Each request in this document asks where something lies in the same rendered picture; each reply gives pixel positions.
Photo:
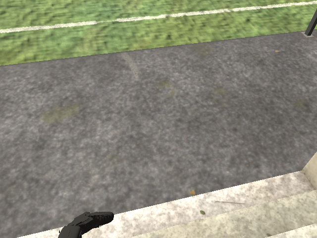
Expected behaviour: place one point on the stairs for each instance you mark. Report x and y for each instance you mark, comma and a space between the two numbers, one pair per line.
280, 207

